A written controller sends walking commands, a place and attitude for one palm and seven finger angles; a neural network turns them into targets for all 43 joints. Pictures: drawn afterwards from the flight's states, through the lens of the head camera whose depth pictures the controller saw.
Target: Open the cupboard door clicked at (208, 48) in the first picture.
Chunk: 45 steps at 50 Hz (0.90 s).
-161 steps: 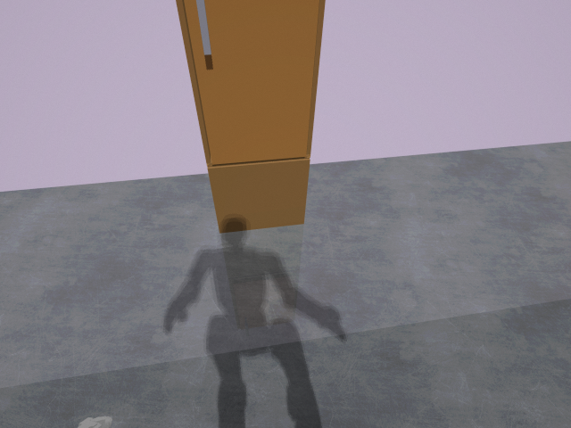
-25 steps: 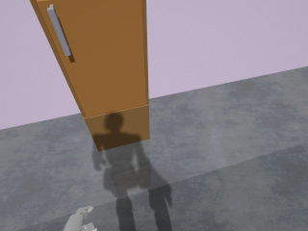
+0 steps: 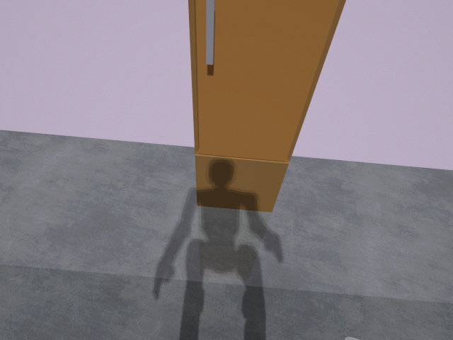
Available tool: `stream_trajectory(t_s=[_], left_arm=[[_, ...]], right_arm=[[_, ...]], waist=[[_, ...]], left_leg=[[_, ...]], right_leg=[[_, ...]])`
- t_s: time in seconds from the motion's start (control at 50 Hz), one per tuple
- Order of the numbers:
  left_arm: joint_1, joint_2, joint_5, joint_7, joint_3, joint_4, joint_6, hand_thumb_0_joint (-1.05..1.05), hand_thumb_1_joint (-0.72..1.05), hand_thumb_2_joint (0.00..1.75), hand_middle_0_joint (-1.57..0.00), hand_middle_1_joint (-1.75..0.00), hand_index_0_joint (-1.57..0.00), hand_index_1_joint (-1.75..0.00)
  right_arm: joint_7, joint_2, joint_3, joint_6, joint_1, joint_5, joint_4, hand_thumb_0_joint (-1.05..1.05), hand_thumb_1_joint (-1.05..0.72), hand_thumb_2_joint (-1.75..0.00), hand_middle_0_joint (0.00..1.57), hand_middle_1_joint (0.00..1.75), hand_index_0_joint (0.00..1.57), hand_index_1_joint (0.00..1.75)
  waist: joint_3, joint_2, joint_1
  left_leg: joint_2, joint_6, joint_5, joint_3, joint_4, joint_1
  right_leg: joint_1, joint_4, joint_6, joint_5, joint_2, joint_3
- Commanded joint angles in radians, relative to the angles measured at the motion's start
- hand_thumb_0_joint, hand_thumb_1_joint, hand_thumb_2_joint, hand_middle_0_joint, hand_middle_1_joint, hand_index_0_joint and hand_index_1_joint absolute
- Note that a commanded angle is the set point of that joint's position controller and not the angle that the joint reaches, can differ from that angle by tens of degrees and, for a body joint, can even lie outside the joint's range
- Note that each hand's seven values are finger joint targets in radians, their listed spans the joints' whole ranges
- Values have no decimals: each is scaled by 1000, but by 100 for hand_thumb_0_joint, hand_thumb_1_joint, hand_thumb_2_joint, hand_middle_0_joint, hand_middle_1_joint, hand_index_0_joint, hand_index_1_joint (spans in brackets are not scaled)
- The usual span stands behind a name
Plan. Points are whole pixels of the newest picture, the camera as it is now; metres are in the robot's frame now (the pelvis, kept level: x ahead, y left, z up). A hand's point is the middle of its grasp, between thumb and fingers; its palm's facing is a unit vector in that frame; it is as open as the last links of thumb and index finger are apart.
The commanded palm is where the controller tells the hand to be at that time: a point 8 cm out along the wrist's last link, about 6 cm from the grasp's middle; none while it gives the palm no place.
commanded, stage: take the last steps up to it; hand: left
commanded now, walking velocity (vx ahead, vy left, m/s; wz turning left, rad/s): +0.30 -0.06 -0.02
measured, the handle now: (210, 29) +0.79 +0.14 +0.17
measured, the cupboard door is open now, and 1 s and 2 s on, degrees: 0 0 0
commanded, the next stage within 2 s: come to a stop and stand still in 0.70 s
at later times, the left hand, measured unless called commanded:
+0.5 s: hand (159, 323) +0.17 +0.15 -0.16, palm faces +0.01 -0.98 -0.21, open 7.3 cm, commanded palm none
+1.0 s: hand (173, 308) +0.21 +0.13 -0.18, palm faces +0.05 -0.99 -0.11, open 7.3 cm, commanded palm none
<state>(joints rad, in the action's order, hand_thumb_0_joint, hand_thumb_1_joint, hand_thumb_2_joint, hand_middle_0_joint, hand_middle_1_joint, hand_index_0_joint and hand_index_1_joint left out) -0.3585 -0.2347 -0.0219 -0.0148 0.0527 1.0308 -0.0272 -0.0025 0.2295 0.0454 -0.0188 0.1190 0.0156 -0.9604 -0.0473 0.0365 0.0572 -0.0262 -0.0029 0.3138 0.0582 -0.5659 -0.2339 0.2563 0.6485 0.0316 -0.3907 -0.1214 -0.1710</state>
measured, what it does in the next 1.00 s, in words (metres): walks ahead: right foot, then left foot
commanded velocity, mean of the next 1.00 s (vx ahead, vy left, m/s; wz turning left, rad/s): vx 0.12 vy -0.06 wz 0.00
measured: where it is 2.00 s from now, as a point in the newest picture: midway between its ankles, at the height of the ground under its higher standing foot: outside the picture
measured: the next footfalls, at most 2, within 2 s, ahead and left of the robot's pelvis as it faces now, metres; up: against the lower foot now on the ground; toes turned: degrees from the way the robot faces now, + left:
right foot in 0.44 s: +0.19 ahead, -0.14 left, +0.00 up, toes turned -9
left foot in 0.86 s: +0.33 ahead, +0.07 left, +0.00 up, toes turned +8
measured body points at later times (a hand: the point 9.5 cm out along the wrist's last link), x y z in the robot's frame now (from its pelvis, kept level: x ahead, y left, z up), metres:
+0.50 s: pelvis +0.11 -0.04 +0.00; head +0.12 -0.05 +0.45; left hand +0.17 +0.20 -0.15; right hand +0.01 -0.26 -0.16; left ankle +0.00 +0.10 -0.69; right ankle +0.16 -0.14 -0.73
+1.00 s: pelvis +0.24 -0.02 +0.01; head +0.26 +0.02 +0.46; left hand +0.21 +0.19 -0.17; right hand +0.32 -0.24 -0.13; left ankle +0.29 +0.07 -0.73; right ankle +0.18 -0.14 -0.69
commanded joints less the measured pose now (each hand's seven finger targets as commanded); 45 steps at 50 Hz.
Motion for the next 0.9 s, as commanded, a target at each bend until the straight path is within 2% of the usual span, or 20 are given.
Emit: stream_trajectory(t_s=[0.0, 0.06, 0.1, 0.16, 0.32, 0.36, 0.38, 0.4, 0.42, 0.44, 0.48, 0.5, 0.54, 0.58, 0.74, 0.8, 0.82, 0.84, 0.86, 0.88], left_arm=[[136, -63, -15, 12, 3, -96, 21, 0, 90, 90, -20, -30, -20, -30], [29, -51, -10, 34, 1, -17, 32, 0, 90, 90, -20, -30, -20, -30], [15, -36, -8, 33, -3, 1, 30, 0, 90, 90, -20, -30, -20, -30], [51, -26, -9, 33, -3, -9, 29, 0, 90, 90, -20, -30, -20, -30], [167, 11, -1, 41, 4, -43, 42, 0, 90, 90, -20, -30, -20, -30], [111, 6, -1, 42, 13, -24, 49, 0, 90, 90, -20, -30, -20, -30], [30, -5, -4, 40, 19, 5, 56, 0, 90, 90, -20, -30, -20, -30], [-78, -50, -8, 34, 29, 39, 68, 0, 90, 90, -20, -30, -20, -30], [-195, -147, -13, 22, 51, 71, 84, 0, 90, 90, -20, -30, -20, -30], [-249, -195, 8, 14, 53, 78, 83, 0, 90, 90, -20, -30, -20, -30], [-85, -119, 7, 0, 37, 39, 74, 0, 90, 90, -20, -30, -20, -30], [-20, -77, 5, -3, 22, 18, 76, 0, 90, 90, -20, -30, -20, -30], [25, -20, 1, -6, 2, 11, 89, 0, 90, 90, -20, -30, -20, -30], [31, -7, -1, -9, -5, 14, 94, 0, 90, 90, -20, -30, -20, -30], [-35, -33, -4, -7, 5, 60, 94, 0, 90, 90, -20, -30, -20, -30], [-23, -4, 3, -10, 0, 71, 79, 0, 90, 90, -20, -30, -20, -30], [-52, 41, 8, -14, -11, 75, 72, 0, 90, 90, -20, -30, -20, -30], [-108, 83, 20, -19, -22, 77, 65, 0, 90, 90, -20, -30, -20, -30], [-128, 76, 20, -27, -29, 86, 50, 0, 90, 90, -20, -30, -20, -30], [-99, 53, 15, -32, -27, 94, 34, 0, 90, 90, -20, -30, -20, -30]], right_arm=[[19, 192, 32, 22, 208, 15, -16, 0, -90, -90, 20, 30, 20, 30], [25, 106, 7, 48, 134, 4, -10, 0, -90, -90, 20, 30, 20, 30], [28, 94, 8, 60, 167, -1, -25, 0, -90, -90, 20, 30, 20, 30], [32, 74, 18, 68, 227, -1, -51, 0, -90, -90, 20, 30, 20, 30], [33, 94, 29, 70, 270, 16, -106, 0, -90, -90, 20, 30, 20, 30], [32, 87, 29, 65, 263, 17, -116, 0, -90, -90, 20, 30, 20, 30], [33, 82, 26, 64, 256, 15, -118, 0, -90, -90, 20, 30, 20, 30], [28, 57, 20, 67, 263, 8, -122, 0, -90, -90, 20, 30, 20, 30], [18, -13, 4, 76, 297, -3, -102, 0, -90, -90, 20, 30, 20, 30], [17, 19, 5, 72, 259, -5, -72, 0, -90, -90, 20, 30, 20, 30], [11, 15, 18, 63, 171, -1, -65, 0, -90, -90, 20, 30, 20, 30], [5, 4, 19, 56, 176, 6, -74, 0, -90, -90, 20, 30, 20, 30], [2, -39, 13, 39, 241, 12, -103, 0, -90, -90, 20, 30, 20, 30], [0, -53, 13, 29, 276, 12, -114, 0, -90, -90, 20, 30, 20, 30], [-9, -63, 6, 53, 134, 6, -62, 0, -90, -90, 20, 30, 20, 30], [4, -49, -3, 66, 214, 8, -98, 0, -90, -90, 20, 30, 20, 30], [16, -1, 0, 77, 281, 10, -121, 0, -90, -90, 20, 30, 20, 30], [31, 60, 4, 75, 303, 10, -124, 0, -90, -90, 20, 30, 20, 30], [43, 75, -2, 62, 271, 0, -118, 0, -90, -90, 20, 30, 20, 30], [57, 71, -9, 56, 236, -1, -123, 0, -90, -90, 20, 30, 20, 30]], waist=[[-72, -271, -133], [-67, -191, -63], [-62, -185, -61], [-76, -132, -74], [-111, -181, -85], [-90, -140, -53], [-58, -108, -14], [2, -24, 33], [99, 231, 63], [151, 268, 77], [12, 97, 29], [-27, 28, -6], [-39, 30, -62], [-44, 70, -87], [-42, 66, -47], [-30, 7, -88], [33, -127, -101], [96, -261, -78], [106, -309, -62], [91, -281, -65]], left_leg=[[-340, 183, 295, -450, 428, 123], [-238, 153, 58, -252, 410, 94], [-222, 154, -61, -194, 404, 111], [-237, 175, -112, -193, 409, 151], [-265, 174, -138, -161, 359, 100], [-240, 150, -113, -141, 290, 38], [-207, 125, -122, -114, 186, 0], [-140, 88, -126, -38, -8, -86], [-20, 38, 58, 73, -325, -288], [2, 47, 298, 15, -536, -350], [-79, 54, 148, -62, -674, -412], [-99, 43, 75, -60, -654, -374], [-105, 20, -4, -37, -584, -301], [-103, 4, -25, -11, -501, -258], [-70, 4, -44, 44, -132, -180], [-44, 3, -188, 58, 75, 31], [-126, 27, -447, -45, 129, 174], [-306, 114, -775, -210, 138, 257], [-387, 176, -915, -260, 196, 197], [-378, 186, -928, -257, 231, 154]], right_leg=[[406, 386, -12, -133, 27, 128], [331, 413, -7, 53, 9, 138], [319, 394, 3, 88, 14, 130], [346, 326, 11, 118, 7, 129], [199, 26, -13, 102, 24, 87], [51, -53, -27, 145, 65, 60], [-78, -130, -38, 167, 84, 46], [-251, -197, -66, 127, 35, 126], [-449, -306, -166, 64, -210, 472], [-423, -429, -235, -1, -307, 654], [-222, -476, -243, -150, -275, 565], [-122, -477, -218, -77, -232, 458], [-31, -481, -184, 125, -168, 295], [14, -487, -182, 214, -140, 211], [-77, -418, -200, 322, -139, 200], [-30, -263, -139, 361, -66, 144], [13, -104, -91, 368, -3, 110], [77, -15, -34, 116, 57, 69], [42, 96, -8, -185, 72, 90], [34, 162, -3, -222, 68, 136]])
